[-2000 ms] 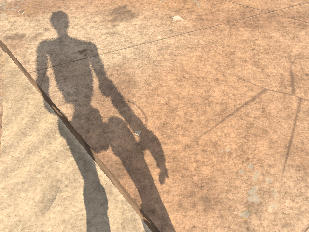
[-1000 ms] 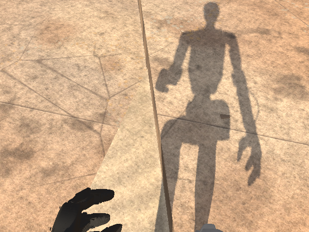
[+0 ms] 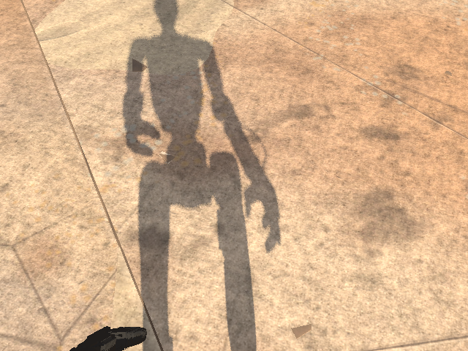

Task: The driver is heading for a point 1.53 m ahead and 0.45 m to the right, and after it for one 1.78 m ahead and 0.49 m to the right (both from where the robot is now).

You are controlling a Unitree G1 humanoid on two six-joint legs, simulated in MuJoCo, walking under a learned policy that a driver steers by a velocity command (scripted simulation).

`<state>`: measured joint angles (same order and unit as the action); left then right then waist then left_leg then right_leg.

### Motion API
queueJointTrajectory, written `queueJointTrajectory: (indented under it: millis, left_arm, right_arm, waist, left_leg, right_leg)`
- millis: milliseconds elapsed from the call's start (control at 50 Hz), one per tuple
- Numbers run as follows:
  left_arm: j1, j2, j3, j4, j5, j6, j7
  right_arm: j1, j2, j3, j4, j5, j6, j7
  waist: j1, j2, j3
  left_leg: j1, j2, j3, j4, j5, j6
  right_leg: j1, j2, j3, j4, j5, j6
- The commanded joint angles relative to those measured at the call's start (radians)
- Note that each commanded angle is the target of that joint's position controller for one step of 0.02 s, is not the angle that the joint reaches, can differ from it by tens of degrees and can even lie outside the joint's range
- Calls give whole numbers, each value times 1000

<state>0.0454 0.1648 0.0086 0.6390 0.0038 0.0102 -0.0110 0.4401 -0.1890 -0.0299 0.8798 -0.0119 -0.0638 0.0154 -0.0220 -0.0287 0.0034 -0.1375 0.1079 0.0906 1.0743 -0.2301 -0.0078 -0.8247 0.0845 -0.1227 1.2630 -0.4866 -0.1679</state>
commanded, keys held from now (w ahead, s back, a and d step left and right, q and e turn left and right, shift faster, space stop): w+e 0.84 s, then w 0.16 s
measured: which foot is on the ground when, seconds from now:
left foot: up 0.00-0.42, down 0.44-1.00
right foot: down 0.00-0.44, up 0.46-0.98, down 1.00-1.00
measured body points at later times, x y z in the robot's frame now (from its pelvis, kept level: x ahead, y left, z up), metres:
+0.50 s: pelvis +0.36 +0.02 +0.10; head +0.39 +0.02 +0.55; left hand +0.47 +0.30 -0.02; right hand +0.50 -0.27 +0.03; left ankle +0.48 +0.08 -0.62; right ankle +0.13 -0.04 -0.55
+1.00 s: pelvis +0.61 -0.11 +0.10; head +0.63 -0.13 +0.55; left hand +0.92 -0.06 +0.03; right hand +0.42 -0.28 -0.04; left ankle +0.49 +0.08 -0.61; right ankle +0.67 -0.22 -0.62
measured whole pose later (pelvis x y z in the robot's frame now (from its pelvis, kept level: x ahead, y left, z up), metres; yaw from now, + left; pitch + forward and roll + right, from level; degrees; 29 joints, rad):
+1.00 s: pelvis +0.61 -0.11 +0.10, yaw -33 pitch +2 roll +1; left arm 0.03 0.22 0.02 0.62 0.05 -0.02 -0.05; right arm 0.50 -0.21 -0.03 0.90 -0.02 -0.07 -0.01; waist -0.07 -0.01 0.03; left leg 0.11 0.06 0.27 0.42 -0.47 -0.02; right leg -0.48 0.04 -0.10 0.56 -0.15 -0.17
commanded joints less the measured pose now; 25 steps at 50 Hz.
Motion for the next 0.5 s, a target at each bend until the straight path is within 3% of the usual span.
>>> queueJointTrajectory:
  millis: [20, 40, 60, 100, 160, 200, 240, 280, 300, 320, 340, 400, 420, 440, 460, 480, 500]
  left_arm:
    - [221, 232, 95, 50, 4, -10, 21]
    - [205, 187, 85, 80, 13, -22, 26]
    - [167, 145, 74, 85, 17, -35, 30]
    - [151, 128, 68, 93, 14, -58, 27]
    - [218, 172, 79, 136, 6, -76, 36]
    - [309, 197, 88, 157, 14, -87, 36]
    - [389, 222, 97, 175, 16, -87, 39]
    - [362, 217, 96, 150, 8, -72, 38]
    - [317, 199, 92, 124, -2, -68, 40]
    - [320, 215, 95, 127, -5, -70, 39]
    - [295, 239, 98, 116, -4, -79, 40]
    - [279, 325, 120, 106, 15, -89, 38]
    - [261, 317, 117, 95, 17, -93, 27]
    - [288, 235, 96, 77, 17, -96, 16]
    - [463, 113, 64, 42, -27, -91, 10]
    - [497, 204, 71, 55, -7, -81, 22]
    - [414, 228, 77, 57, 6, -72, 25]
  right_arm:
    - [-126, -94, -23, -220, -10, -37, 37]
    - [-127, -49, -8, -237, -16, -31, 22]
    - [-122, -40, 0, -254, -29, -17, 8]
    - [-123, -66, -3, -279, -30, 18, -6]
    - [-264, -112, -7, -343, -31, 21, -9]
    - [-341, -123, -7, -367, -41, 17, -8]
    - [-436, -121, 0, -399, -46, 19, -3]
    - [-508, -99, 22, -434, -39, 16, 17]
    - [-510, -82, 29, -428, -16, 15, 32]
    - [-513, -73, 32, -425, -6, 15, 41]
    - [-474, -87, 24, -412, 2, 9, 44]
    - [-231, -196, -25, -316, 1, -4, 10]
    - [-124, -210, -36, -282, 7, -14, -6]
    - [-18, -249, -49, -269, -7, -17, -29]
    - [-50, -328, -58, -300, -67, -24, -37]
    - [-105, -284, -66, -318, -47, -18, -28]
    - [-181, -186, -43, -327, -35, -19, -24]
  waist:
    - [79, 66, -164]
    - [30, 79, -29]
    - [-14, 80, 13]
    - [-44, 30, 13]
    - [-12, -5, 24]
    - [42, -29, -16]
    - [88, -38, -21]
    - [94, -22, 10]
    - [87, 0, 9]
    - [97, -28, 1]
    - [67, -64, -8]
    - [-33, -25, -125]
    - [-90, -4, -181]
    - [-112, 16, -259]
    - [5, 292, -348]
    - [16, 292, -403]
    - [25, 149, -266]
  left_leg:
    - [-620, -101, -163, 570, 2, 19]
    - [-659, -73, -157, 519, -42, 25]
    - [-633, -49, -165, 455, -67, 23]
    - [-576, -33, -158, 316, -136, 8]
    - [-583, -37, -107, 57, 29, -12]
    - [-675, -44, -106, 13, 81, -11]
    - [-814, -52, -101, 9, 31, -13]
    - [-704, -71, -68, -182, 77, -24]
    - [-532, -92, -41, -334, 130, -25]
    - [-397, -115, -21, -384, 230, -15]
    - [-303, -106, -72, -438, 300, 4]
    - [-86, -163, -84, -568, 173, 37]
    - [66, -128, -83, -654, 241, 43]
    - [272, 9, -186, -595, 62, 54]
    - [511, 319, -630, -612, 117, 171]
    - [405, 341, -885, -745, 45, 230]
    - [255, 288, -742, -777, -66, 218]
  right_leg:
    - [637, -274, 910, -753, 96, -194]
    - [504, -241, 814, -730, 188, -153]
    - [400, -207, 703, -718, 267, -124]
    - [327, -169, 568, -773, 341, -111]
    - [367, -125, 472, -861, 480, -115]
    - [531, -135, 499, -885, 505, -126]
    - [697, -153, 544, -938, 448, -139]
    - [654, -114, 505, -1016, 463, -117]
    - [573, -87, 445, -1059, 475, -83]
    - [532, -99, 454, -1107, 498, -68]
    - [558, -131, 461, -1098, 571, -41]
    - [767, -125, 437, -794, 957, 29]
    - [743, -88, 412, -603, 891, 56]
    - [597, -56, 394, -394, 623, 65]
    - [287, 63, 298, -75, -29, 96]
    - [249, 23, 262, 77, 35, 94]
    - [242, -28, 252, 108, 141, 103]
Keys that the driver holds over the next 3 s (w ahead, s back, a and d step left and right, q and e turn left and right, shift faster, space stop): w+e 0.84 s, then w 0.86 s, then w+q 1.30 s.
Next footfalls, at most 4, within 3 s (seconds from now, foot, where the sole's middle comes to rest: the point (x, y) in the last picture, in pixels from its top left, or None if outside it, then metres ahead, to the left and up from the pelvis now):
0.44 left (204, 320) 0.52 0.07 -0.66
1.00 right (315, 259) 0.70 -0.25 -0.66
1.56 left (320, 167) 1.05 -0.31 -0.66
2.06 right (401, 144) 1.17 -0.62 -0.66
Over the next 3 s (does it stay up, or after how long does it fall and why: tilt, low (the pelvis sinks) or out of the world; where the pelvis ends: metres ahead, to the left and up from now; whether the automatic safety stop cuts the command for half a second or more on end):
stays up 1.53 -0.54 0.12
